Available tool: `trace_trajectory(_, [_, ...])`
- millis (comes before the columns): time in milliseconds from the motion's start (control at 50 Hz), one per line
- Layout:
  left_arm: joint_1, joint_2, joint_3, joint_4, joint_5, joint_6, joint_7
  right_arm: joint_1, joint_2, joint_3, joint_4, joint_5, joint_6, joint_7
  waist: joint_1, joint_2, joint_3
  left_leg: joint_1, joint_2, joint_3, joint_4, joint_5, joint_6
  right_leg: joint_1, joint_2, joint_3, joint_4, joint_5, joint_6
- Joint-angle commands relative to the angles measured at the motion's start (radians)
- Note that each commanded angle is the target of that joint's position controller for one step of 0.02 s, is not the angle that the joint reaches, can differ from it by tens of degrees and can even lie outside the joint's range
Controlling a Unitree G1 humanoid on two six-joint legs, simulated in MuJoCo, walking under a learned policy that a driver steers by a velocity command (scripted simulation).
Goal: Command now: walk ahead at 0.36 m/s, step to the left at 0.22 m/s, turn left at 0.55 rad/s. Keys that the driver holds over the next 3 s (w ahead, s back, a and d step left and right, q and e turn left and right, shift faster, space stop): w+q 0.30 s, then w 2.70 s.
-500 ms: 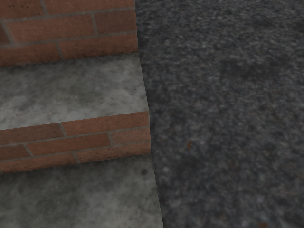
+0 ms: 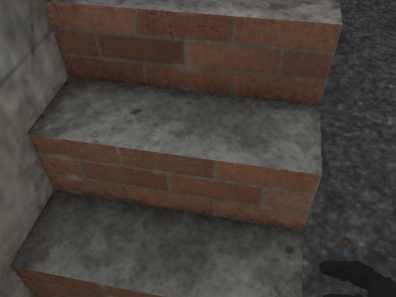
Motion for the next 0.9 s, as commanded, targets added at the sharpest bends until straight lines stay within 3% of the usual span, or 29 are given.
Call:
trace_trajectory(20, [-0.19,0.173,0.045,-0.164,-0.011,0.021,-0.014,0.164,-0.043,-0.016,-0.011,0.016,-0.016,-0.002,-0.076,-0.302,-0.117,0.384,0.013,0.057,-0.772,0.05,0.023,-0.003,-0.131,0.105,-0.121,-0.317,-0.095])
trace_trajectory(40, [-0.175,0.119,0.03,-0.168,-0.029,0.045,-0.036,0.23,-0.059,-0.031,0.03,0.005,-0.03,-0.015,-0.088,-0.245,-0.108,0.453,0.002,0.05,-0.986,0.102,0.02,-0.007,-0.081,0.057,0.084,-0.341,-0.074])
trace_trajectory(60, [-0.128,0.067,0.026,-0.15,-0.016,0.073,-0.048,0.246,-0.049,-0.034,0.087,0.005,-0.061,-0.01,-0.069,-0.045,-0.004,0.421,-0.051,0.019,-1.189,0.1,-0.008,-0.104,0.01,0.009,0.356,-0.502,-0.055])
trace_trajectory(80, [-0.155,-0.078,-0.012,-0.183,0.034,0.093,-0.052,0.233,-0.06,-0.01,0.07,0.011,-0.104,0.013,-0.03,0.144,0.103,0.323,-0.029,-0.154,-1.033,0.168,-0.104,-0.488,0.074,0.127,0.776,-0.669,0.008])
trace_trajectory(100, [-0.262,-0.087,-0.017,-0.327,0.056,0.088,-0.053,0.344,-0.357,-0.086,0.022,-0.001,-0.122,-0.012,-0.134,0.473,-0.015,0.269,0.304,-0.736,-1.341,0.49,-0.037,-0.639,0.217,0.247,0.949,-0.638,0.069])
trace_trajectory(120, [-0.358,-0.081,-0.021,-0.381,0.052,0.053,-0.049,0.232,-0.389,-0.107,0.0,-0.035,-0.131,-0.038,-0.13,0.32,0.04,0.158,0.355,-0.901,-1.463,0.205,0.054,-0.641,0.2,0.394,1.059,-0.433,0.063])
trace_trajectory(140, [-0.34,-0.048,-0.016,-0.349,0.041,0.027,-0.048,0.116,-0.325,-0.081,0.002,-0.03,-0.135,-0.04,-0.046,0.265,0.13,0.119,0.282,-0.766,-1.345,0.354,0.064,-0.666,0.209,0.376,1.135,-0.338,0.057])
trace_trajectory(160, [-0.281,-0.021,-0.012,-0.282,0.038,0.024,-0.05,0.073,-0.264,-0.068,0.024,-0.033,-0.134,-0.041,-0.015,0.268,0.106,0.189,0.18,-0.539,-1.182,0.637,0.031,-0.664,0.206,0.312,1.242,-0.28,0.051])
trace_trajectory(200, [-0.196,-0.001,-0.001,-0.219,0.026,0.039,-0.069,0.098,-0.188,-0.053,0.062,-0.008,-0.139,-0.052,0.002,0.254,-0.044,0.263,0.087,-0.317,-1.013,1.113,0.043,-0.543,0.232,0.258,1.386,-0.246,0.039])
trace_trajectory(280, [-0.376,-0.034,-0.024,-0.278,0.011,0.025,-0.059,0.292,-0.199,-0.087,0.128,-0.028,-0.142,-0.069,-0.099,0.214,-0.214,0.611,0.134,-0.4,-1.002,1.129,0.184,-0.639,0.285,0.244,1.498,-0.431,-0.017])
trace_trajectory(320, [-0.439,-0.068,-0.043,-0.306,0.007,0.007,-0.061,0.32,-0.152,-0.089,0.133,-0.043,-0.141,-0.09,-0.12,0.175,-0.245,0.668,0.176,-0.446,-1.028,1.079,0.218,-0.65,0.296,0.254,1.456,-0.454,-0.031])
trace_trajectory(360, [-0.416,-0.066,-0.045,-0.313,0.001,0.007,-0.066,0.304,-0.145,-0.094,0.119,-0.054,-0.14,-0.104,-0.094,0.141,-0.26,0.645,0.223,-0.498,-1.069,0.924,0.229,-0.581,0.271,0.311,1.294,-0.446,-0.044])
trace_trajectory(400, [-0.396,-0.073,-0.057,-0.319,-0.003,0.02,-0.069,0.207,-0.132,-0.09,0.083,-0.05,-0.133,-0.108,-0.059,0.124,-0.229,0.505,0.198,-0.448,-1.116,0.803,0.19,-0.383,0.259,0.302,0.947,-0.431,-0.048])
trace_trajectory(440, [-0.382,-0.09,-0.066,-0.319,-0.038,0.035,-0.057,0.172,-0.13,-0.09,0.06,-0.041,-0.113,-0.108,-0.068,0.199,-0.181,0.338,0.159,-0.386,-1.185,0.771,0.14,-0.082,0.315,0.247,0.539,-0.495,-0.05])
trace_trajectory(480, [-0.27,-0.088,-0.053,-0.263,-0.052,0.037,-0.028,0.21,-0.116,-0.092,0.074,-0.045,-0.1,-0.109,-0.072,0.261,-0.183,0.374,0.193,-0.454,-1.189,0.75,0.124,0.08,0.268,0.305,0.241,-0.321,-0.076])
trace_trajectory(500, [-0.202,-0.115,-0.053,-0.224,-0.043,0.032,-0.013,0.219,-0.096,-0.087,0.088,-0.031,-0.096,-0.105,-0.045,0.215,-0.171,0.378,0.17,-0.45,-1.173,0.706,0.102,0.173,0.264,0.262,0.026,-0.145,-0.076])
trace_trajectory(520, [-0.235,-0.136,-0.062,-0.195,-0.024,0.022,-0.008,0.27,-0.053,-0.08,0.107,-0.025,-0.094,-0.09,-0.084,0.093,-0.108,0.414,0.105,-0.419,-1.136,0.532,0.08,0.149,0.289,0.223,-0.155,-0.142,-0.057])
trace_trajectory(540, [-0.264,-0.159,-0.073,-0.18,-0.004,0.001,-0.01,0.36,-0.006,-0.073,0.136,-0.04,-0.093,-0.065,-0.146,-0.067,-0.098,0.295,0.035,-0.365,-1.004,0.193,0.046,0.236,0.234,0.285,-0.161,-0.23,-0.028])
trace_trajectory(560, [-0.217,-0.129,-0.077,-0.197,-0.016,-0.01,-0.019,0.425,0.061,-0.058,0.134,-0.04,-0.097,-0.047,-0.164,-0.192,-0.171,0.116,-0.037,-0.307,-0.867,-0.088,-0.026,0.355,0.011,0.469,-0.019,0.134,-0.043])
trace_trajectory(580, [-0.232,-0.028,-0.045,-0.198,0.001,-0.01,-0.027,0.325,-0.009,-0.08,0.104,-0.037,-0.091,-0.065,-0.075,-0.329,-0.168,0.099,-0.112,-0.166,-0.647,-0.084,-0.073,0.147,-0.075,0.571,-0.206,-0.074,-0.191])
trace_trajectory(600, [-0.323,-0.058,-0.048,-0.217,-0.009,-0.024,-0.035,0.266,-0.051,-0.092,0.111,-0.06,-0.084,-0.074,-0.099,-0.241,-0.058,0.12,-0.093,-0.145,-0.372,-0.02,-0.101,-0.025,-0.045,0.567,-0.245,-0.187,-0.258])
trace_trajectory(640, [-0.344,-0.108,-0.062,-0.191,-0.023,-0.035,-0.037,0.293,-0.064,-0.094,0.14,-0.076,-0.076,-0.068,-0.141,-0.1,0.007,0.12,-0.081,-0.128,-0.164,0.047,-0.121,-0.124,0.046,0.396,-0.184,-0.146,-0.264])
trace_trajectory(680, [-0.34,-0.11,-0.063,-0.187,-0.015,-0.04,-0.022,0.292,-0.059,-0.093,0.148,-0.074,-0.078,-0.045,-0.157,-0.055,0.005,0.14,-0.06,-0.088,-0.167,0.104,-0.125,-0.107,0.096,0.336,-0.14,-0.104,-0.258])
trace_trajectory(720, [-0.294,-0.086,-0.059,-0.179,-0.01,-0.041,-0.014,0.175,-0.02,-0.068,0.108,-0.059,-0.089,-0.027,-0.116,-0.051,-0.003,0.113,-0.024,-0.03,-0.479,0.093,-0.121,0.055,0.119,0.328,-0.125,-0.043,-0.198])
trace_trajectory(760, [-0.22,-0.078,-0.05,-0.157,-0.016,-0.026,-0.001,0.12,0.032,-0.042,0.103,-0.038,-0.079,-0.037,-0.058,-0.146,-0.055,0.204,-0.043,0.037,-0.765,-0.071,-0.094,0.17,0.138,0.344,-0.1,-0.009,-0.194])
trace_trajectory(800, [-0.117,-0.072,-0.04,-0.118,-0.019,-0.005,0.01,0.148,0.03,-0.036,0.114,-0.029,-0.08,-0.059,-0.027,-0.175,-0.088,0.247,-0.047,0.049,-1.028,-0.119,-0.055,0.282,0.111,0.419,-0.076,-0.032,-0.221])
trace_trajectory(860, [-0.095,-0.074,-0.029,-0.093,-0.042,-0.008,-0.001,0.231,0.008,-0.032,0.172,-0.045,-0.116,-0.076,-0.062,-0.075,-0.096,0.522,0.041,-0.023,-1.312,0.28,-0.019,0.158,0.124,0.434,-0.06,0.0,-0.162])
trace_trajectory(880, [-0.116,-0.105,-0.034,-0.094,-0.057,-0.02,-0.016,0.198,-0.011,-0.028,0.166,-0.059,-0.128,-0.072,-0.059,0.0,-0.101,0.535,0.104,-0.112,-1.202,0.35,-0.011,0.106,0.17,0.394,-0.088,-0.088,-0.121])
trace_trajectory(900, [-0.12,-0.107,-0.036,-0.078,-0.049,-0.023,-0.026,0.171,0.015,-0.018,0.168,-0.061,-0.135,-0.062,-0.049,0.081,-0.068,0.43,0.124,-0.117,-1.161,0.365,-0.001,0.151,0.193,0.359,-0.116,-0.181,-0.108])
Next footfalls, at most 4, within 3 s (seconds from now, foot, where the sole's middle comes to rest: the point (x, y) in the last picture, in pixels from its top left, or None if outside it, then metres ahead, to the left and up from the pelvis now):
0.08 left None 0.00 0.17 -0.77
0.54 right None -0.01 -0.06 -0.77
0.86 left None -0.10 0.10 -0.77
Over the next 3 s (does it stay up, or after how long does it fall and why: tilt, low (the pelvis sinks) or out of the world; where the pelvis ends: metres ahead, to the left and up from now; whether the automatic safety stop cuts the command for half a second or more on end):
stays up -0.07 -0.02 0.01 its command is cut before an obstacle from the start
